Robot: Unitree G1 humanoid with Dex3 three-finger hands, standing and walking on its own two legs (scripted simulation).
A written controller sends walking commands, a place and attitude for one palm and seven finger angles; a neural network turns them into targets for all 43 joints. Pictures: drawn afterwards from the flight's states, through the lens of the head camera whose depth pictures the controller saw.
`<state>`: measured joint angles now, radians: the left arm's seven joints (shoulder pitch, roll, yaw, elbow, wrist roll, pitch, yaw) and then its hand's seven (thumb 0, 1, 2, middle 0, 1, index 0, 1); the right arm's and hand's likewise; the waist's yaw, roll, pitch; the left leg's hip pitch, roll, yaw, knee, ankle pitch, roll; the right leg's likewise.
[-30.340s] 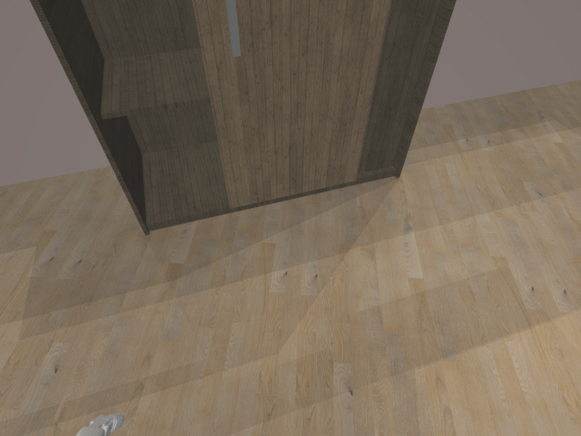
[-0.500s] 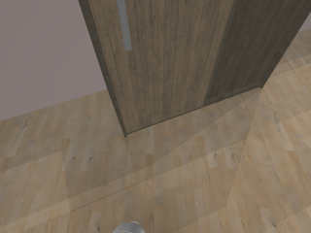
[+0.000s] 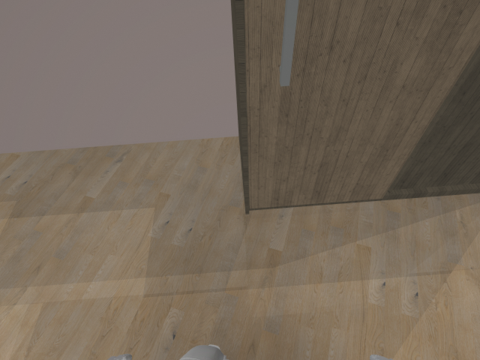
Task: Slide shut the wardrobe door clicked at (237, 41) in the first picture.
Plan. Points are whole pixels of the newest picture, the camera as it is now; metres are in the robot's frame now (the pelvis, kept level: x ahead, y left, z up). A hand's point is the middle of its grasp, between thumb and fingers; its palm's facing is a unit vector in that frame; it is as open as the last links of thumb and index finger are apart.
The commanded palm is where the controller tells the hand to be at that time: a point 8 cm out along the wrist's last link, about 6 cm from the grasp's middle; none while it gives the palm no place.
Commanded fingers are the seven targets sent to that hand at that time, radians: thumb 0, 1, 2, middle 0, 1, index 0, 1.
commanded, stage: turn to face it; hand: right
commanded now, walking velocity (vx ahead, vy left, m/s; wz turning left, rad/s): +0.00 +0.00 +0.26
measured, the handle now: (287, 29) +0.79 -0.05 +0.14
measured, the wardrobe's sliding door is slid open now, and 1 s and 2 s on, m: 0.00 0.00 0.00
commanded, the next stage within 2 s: take the last steps up to it in 0.12 s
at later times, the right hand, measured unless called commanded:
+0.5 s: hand out of the picture +0.08 -0.17 -0.18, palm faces -0.09 +0.98 -0.16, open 7.4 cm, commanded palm none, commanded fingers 0.00 -0.90 -0.90 0.20 0.30 0.20 0.30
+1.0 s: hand (304, 299) +0.26 -0.10 -0.16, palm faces -0.12 +0.98 -0.17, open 7.4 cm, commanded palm none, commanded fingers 0.00 -0.90 -0.90 0.20 0.30 0.20 0.30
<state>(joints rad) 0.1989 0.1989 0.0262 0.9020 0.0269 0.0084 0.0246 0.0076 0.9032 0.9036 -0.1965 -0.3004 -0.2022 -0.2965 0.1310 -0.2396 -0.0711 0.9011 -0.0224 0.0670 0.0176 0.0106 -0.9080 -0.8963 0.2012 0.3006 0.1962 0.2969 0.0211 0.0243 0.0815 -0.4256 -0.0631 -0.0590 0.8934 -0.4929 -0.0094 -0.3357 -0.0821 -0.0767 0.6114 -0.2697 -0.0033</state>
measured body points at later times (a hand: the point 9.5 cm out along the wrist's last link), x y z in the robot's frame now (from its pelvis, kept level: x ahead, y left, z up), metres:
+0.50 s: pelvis +0.03 +0.01 +0.00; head +0.04 -0.01 +0.45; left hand +0.01 +0.26 -0.14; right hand +0.09 -0.22 -0.16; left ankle -0.03 +0.14 -0.73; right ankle +0.06 -0.09 -0.73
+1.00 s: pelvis +0.15 +0.06 +0.00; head +0.17 +0.06 +0.45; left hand +0.03 +0.25 -0.16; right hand +0.27 -0.15 -0.15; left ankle +0.17 +0.17 -0.73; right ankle +0.10 -0.07 -0.68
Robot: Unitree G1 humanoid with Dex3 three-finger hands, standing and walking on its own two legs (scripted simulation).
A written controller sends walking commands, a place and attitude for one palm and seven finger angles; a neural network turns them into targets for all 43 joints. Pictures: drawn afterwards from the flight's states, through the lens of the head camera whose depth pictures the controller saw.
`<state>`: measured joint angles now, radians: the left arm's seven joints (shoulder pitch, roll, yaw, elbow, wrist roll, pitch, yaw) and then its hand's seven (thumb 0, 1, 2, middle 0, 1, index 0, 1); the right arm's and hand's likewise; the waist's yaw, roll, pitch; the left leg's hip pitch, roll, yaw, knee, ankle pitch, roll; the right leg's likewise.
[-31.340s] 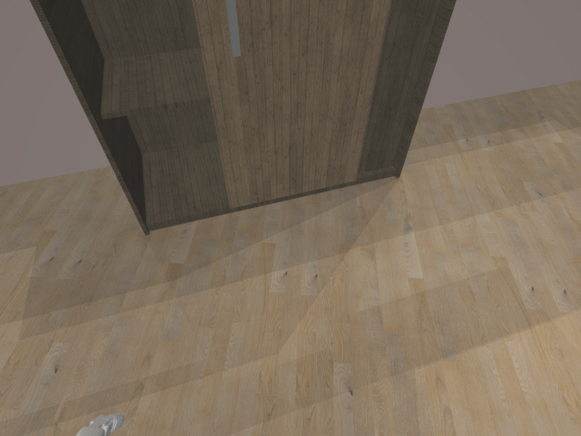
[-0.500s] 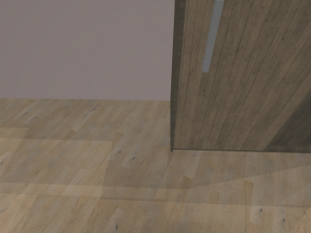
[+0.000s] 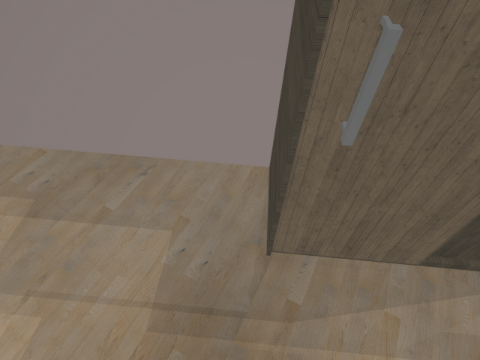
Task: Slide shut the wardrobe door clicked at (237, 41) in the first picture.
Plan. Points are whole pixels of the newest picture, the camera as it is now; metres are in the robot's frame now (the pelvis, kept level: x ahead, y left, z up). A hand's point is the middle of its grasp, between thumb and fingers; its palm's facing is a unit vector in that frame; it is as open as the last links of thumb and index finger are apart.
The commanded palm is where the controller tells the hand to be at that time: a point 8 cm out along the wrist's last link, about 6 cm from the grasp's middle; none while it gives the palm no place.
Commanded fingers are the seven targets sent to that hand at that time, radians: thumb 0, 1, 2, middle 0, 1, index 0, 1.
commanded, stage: take the last steps up to it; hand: right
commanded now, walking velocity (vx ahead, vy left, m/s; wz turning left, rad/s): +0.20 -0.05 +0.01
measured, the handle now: (364, 87) +0.63 -0.19 +0.14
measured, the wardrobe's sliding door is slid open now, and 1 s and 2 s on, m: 0.00 0.00 0.00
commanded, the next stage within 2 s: come to a stop and stand still in 0.12 s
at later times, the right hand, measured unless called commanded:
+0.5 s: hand out of the picture +0.16 -0.20 -0.17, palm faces +0.03 +0.98 -0.20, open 7.4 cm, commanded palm none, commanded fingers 0.00 -0.90 -0.90 0.20 0.30 0.20 0.30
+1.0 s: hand (359, 355) +0.18 -0.21 -0.16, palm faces -0.05 +0.96 -0.27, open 7.4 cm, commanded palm none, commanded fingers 0.00 -0.90 -0.90 0.20 0.30 0.20 0.30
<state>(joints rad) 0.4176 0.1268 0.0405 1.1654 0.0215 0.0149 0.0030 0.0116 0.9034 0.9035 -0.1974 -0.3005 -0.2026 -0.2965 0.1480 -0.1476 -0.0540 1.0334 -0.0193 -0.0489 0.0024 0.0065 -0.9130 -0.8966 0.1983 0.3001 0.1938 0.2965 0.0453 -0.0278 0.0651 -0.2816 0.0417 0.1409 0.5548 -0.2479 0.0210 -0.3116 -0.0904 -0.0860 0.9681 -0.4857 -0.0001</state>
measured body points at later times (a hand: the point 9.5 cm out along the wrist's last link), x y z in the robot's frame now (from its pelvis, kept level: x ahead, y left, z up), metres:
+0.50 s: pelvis +0.13 -0.02 +0.00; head +0.15 -0.02 +0.45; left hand +0.17 +0.21 -0.15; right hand +0.16 -0.25 -0.16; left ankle +0.13 +0.11 -0.73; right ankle +0.13 -0.12 -0.73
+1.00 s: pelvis +0.11 -0.02 +0.00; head +0.11 +0.01 +0.45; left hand +0.15 +0.22 -0.16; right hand +0.19 -0.26 -0.14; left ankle +0.12 +0.11 -0.73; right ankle +0.13 -0.13 -0.73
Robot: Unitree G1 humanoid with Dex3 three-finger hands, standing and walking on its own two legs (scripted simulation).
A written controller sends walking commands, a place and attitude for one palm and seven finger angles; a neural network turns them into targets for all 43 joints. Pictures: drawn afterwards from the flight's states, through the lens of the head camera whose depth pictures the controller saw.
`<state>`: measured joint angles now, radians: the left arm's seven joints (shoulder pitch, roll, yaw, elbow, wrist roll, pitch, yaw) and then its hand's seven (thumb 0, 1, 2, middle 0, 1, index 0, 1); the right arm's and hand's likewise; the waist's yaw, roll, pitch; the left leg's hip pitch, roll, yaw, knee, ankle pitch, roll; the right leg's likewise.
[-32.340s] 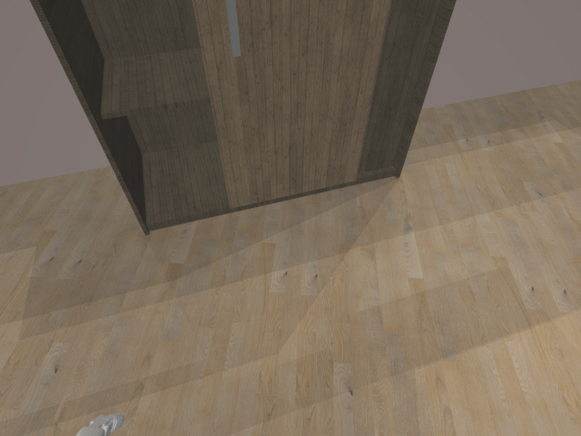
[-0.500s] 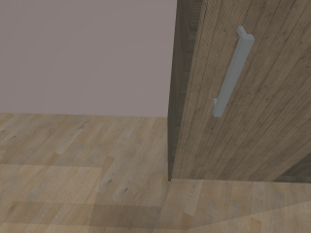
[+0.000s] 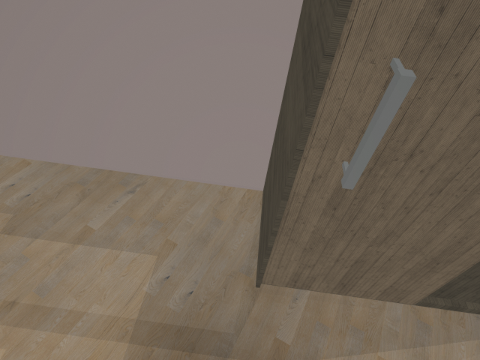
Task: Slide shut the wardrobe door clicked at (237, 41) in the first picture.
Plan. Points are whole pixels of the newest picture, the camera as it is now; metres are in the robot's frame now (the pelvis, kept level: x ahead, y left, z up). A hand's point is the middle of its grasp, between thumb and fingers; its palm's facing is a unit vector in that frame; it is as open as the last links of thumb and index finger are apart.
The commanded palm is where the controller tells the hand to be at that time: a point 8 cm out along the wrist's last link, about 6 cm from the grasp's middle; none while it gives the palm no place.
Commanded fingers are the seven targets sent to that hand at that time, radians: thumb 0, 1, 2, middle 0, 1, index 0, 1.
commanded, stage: come to a stop and stand still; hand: right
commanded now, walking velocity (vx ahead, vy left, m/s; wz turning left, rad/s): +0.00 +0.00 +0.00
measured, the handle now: (369, 131) +0.51 -0.20 +0.14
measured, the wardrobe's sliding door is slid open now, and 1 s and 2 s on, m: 0.00 0.00 0.00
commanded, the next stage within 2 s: look again from close up in 0.98 s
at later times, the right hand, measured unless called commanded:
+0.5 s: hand out of the picture +0.01 -0.14 -0.15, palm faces +0.01 +0.97 -0.23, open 7.3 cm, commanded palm none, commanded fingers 0.00 -0.90 -0.90 0.20 0.30 0.20 0.30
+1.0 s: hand out of the picture +0.03 -0.13 -0.16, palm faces +0.04 +0.98 -0.21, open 7.4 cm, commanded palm none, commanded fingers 0.00 -0.90 -0.90 0.20 0.30 0.20 0.30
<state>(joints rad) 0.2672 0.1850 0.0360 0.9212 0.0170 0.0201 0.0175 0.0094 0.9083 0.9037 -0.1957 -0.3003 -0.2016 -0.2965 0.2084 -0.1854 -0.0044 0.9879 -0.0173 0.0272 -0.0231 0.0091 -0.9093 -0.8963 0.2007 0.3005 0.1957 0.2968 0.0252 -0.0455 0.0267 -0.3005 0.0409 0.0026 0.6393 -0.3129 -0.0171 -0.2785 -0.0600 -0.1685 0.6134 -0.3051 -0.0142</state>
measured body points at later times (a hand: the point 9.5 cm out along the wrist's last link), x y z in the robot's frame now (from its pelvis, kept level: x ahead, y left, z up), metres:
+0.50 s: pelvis +0.01 +0.03 +0.01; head +0.02 +0.06 +0.46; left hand -0.02 +0.25 -0.16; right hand +0.01 -0.19 -0.13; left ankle +0.02 +0.13 -0.73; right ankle +0.02 -0.11 -0.73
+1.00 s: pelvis +0.04 +0.04 +0.02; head +0.05 +0.06 +0.46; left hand +0.05 +0.26 -0.15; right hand +0.03 -0.18 -0.14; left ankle +0.02 +0.13 -0.73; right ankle +0.02 -0.11 -0.73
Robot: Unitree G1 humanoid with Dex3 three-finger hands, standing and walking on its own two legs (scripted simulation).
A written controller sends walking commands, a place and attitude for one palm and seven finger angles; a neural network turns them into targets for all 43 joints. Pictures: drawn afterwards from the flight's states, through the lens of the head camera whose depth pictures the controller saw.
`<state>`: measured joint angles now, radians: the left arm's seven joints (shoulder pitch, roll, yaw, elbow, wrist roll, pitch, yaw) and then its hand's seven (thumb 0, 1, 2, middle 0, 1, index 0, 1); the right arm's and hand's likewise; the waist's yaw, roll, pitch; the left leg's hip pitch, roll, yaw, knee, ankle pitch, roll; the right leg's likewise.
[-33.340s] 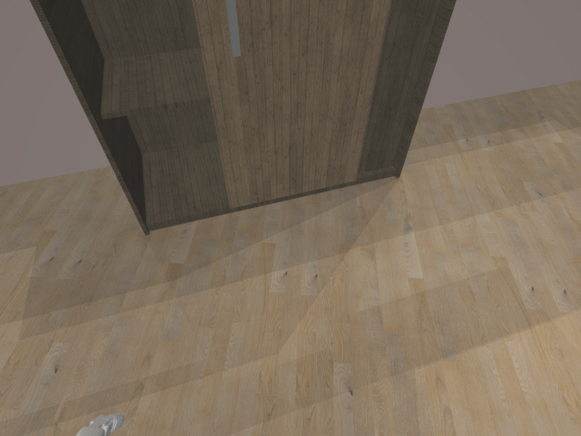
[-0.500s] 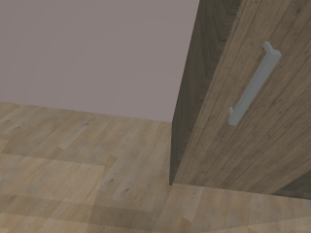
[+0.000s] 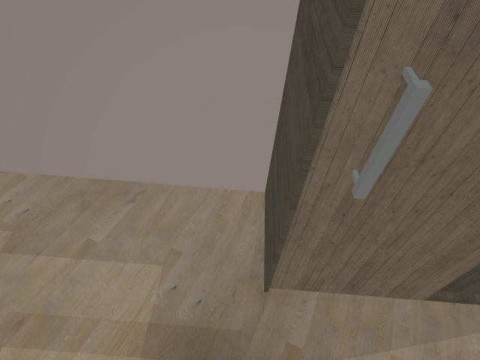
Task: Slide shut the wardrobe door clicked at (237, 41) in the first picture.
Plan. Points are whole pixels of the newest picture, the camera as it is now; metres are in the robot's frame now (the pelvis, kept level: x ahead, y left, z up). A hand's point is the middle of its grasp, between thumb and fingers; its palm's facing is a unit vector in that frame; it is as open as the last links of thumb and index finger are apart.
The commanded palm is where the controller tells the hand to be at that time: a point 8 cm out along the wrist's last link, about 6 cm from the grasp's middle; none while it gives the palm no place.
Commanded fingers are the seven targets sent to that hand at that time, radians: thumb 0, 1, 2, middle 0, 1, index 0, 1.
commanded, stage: look again from close up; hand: right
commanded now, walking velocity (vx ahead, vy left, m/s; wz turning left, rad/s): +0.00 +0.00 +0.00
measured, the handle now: (380, 141) +0.48 -0.23 +0.13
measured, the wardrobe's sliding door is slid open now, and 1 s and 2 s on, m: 0.00 0.00 0.00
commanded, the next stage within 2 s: raise the hand with hooked fingers in 0.82 s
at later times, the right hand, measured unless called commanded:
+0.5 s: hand out of the picture +0.01 -0.17 -0.17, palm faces +0.03 +0.98 -0.21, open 7.4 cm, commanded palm none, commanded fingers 0.00 -0.90 -0.90 0.20 0.30 0.20 0.30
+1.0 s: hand out of the picture +0.05 -0.20 -0.14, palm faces +0.16 +0.96 -0.23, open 7.3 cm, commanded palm +0.11 -0.23 -0.06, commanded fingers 0.00 -0.78 -0.85 0.21 0.38 0.21 0.38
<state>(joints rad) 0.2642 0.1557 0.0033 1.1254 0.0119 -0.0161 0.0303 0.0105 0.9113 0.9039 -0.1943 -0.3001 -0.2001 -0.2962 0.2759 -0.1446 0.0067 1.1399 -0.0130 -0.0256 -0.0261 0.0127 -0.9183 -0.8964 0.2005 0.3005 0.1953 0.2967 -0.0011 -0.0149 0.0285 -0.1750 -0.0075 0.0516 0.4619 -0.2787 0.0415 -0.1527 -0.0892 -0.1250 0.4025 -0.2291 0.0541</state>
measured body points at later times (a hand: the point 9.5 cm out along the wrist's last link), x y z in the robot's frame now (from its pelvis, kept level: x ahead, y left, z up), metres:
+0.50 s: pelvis +0.01 +0.00 +0.00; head +0.02 +0.01 +0.45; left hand +0.00 +0.21 -0.17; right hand +0.01 -0.22 -0.15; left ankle -0.02 +0.09 -0.74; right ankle -0.01 -0.15 -0.74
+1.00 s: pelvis +0.00 -0.01 +0.00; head +0.03 +0.00 +0.45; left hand +0.02 +0.22 -0.16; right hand +0.04 -0.25 -0.13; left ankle -0.02 +0.09 -0.74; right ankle -0.02 -0.15 -0.74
